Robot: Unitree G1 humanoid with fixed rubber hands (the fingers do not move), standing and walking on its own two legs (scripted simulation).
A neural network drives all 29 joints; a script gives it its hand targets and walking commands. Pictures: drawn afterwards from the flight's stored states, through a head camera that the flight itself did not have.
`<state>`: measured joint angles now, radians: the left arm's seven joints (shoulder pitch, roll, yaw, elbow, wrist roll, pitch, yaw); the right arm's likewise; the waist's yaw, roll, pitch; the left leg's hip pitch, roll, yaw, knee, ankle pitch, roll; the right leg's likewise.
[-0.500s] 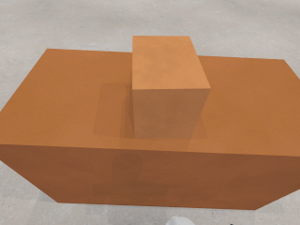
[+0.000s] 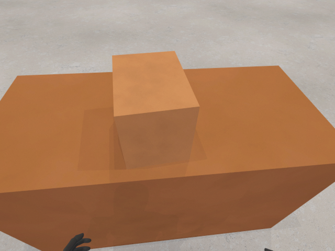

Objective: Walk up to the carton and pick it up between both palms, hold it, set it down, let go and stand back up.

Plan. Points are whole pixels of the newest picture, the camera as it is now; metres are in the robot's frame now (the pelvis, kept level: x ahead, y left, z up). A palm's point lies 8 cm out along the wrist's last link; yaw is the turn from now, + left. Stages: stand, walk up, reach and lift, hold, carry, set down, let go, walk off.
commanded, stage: walk up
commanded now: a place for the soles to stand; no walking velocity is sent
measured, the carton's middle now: (151, 108) +0.51 +0.05 +0.06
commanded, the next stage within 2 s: reach and lift in 1.28 s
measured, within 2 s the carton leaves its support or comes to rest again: neither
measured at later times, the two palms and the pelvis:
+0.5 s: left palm out of the picture +0.10 +0.25 -0.11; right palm out of the picture +0.05 -0.27 -0.10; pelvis +0.00 -0.01 +0.00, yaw -2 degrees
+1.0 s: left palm out of the picture +0.12 +0.24 -0.11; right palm out of the picture +0.06 -0.28 -0.10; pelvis +0.02 -0.01 +0.00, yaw -2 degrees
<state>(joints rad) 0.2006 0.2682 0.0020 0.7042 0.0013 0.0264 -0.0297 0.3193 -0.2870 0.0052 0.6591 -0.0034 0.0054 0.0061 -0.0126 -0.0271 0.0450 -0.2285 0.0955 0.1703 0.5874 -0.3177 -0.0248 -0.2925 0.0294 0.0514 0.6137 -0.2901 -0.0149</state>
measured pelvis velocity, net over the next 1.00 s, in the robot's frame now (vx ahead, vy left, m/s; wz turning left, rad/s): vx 0.02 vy -0.01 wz -0.04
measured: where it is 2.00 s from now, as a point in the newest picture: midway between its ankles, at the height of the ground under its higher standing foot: outside the picture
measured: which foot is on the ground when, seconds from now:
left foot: down 0.00-1.00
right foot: down 0.00-1.00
